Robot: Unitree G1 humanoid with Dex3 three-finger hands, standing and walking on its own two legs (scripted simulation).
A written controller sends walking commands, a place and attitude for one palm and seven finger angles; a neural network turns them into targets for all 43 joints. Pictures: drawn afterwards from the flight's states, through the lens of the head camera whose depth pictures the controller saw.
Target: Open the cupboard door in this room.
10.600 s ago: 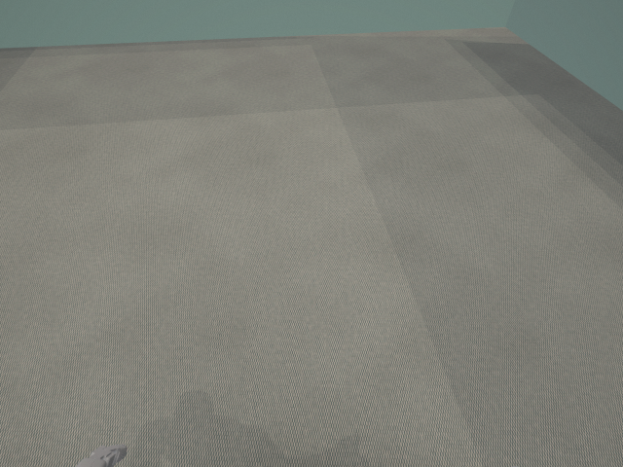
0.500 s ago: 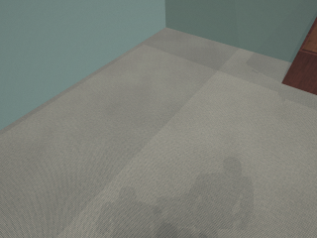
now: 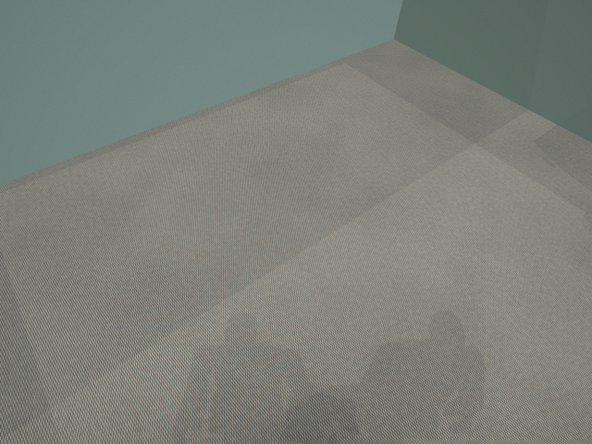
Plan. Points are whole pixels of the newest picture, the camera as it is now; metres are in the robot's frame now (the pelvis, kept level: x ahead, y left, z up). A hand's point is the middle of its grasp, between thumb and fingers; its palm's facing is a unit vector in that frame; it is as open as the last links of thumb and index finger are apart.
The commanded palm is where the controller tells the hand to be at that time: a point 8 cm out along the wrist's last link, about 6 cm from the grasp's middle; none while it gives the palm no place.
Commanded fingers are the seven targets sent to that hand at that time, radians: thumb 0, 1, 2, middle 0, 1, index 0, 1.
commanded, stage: turn or walk to find it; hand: left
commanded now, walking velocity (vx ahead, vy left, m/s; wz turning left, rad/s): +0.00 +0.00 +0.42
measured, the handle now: out of the picture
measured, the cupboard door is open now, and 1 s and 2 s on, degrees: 0 0 0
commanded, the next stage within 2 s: none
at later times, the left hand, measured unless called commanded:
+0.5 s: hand out of the picture +0.04 +0.22 -0.15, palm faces +0.17 -0.95 -0.27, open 7.4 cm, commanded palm none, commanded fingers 0.00 0.90 0.90 -0.20 -0.30 -0.20 -0.30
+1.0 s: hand out of the picture -0.12 +0.18 -0.16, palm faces +0.44 -0.86 -0.25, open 7.4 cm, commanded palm none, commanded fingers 0.00 0.90 0.90 -0.20 -0.30 -0.20 -0.30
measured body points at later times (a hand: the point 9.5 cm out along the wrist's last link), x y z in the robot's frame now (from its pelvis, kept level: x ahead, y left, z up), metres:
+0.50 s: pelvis -0.04 +0.01 +0.01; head +0.00 +0.00 +0.45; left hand +0.03 +0.27 -0.13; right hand +0.03 -0.23 -0.15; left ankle -0.02 +0.12 -0.73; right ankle -0.03 -0.13 -0.71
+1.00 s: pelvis -0.07 -0.02 +0.00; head -0.04 -0.01 +0.45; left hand -0.15 +0.22 -0.15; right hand +0.09 -0.23 -0.15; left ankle -0.15 +0.10 -0.70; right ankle -0.03 -0.12 -0.73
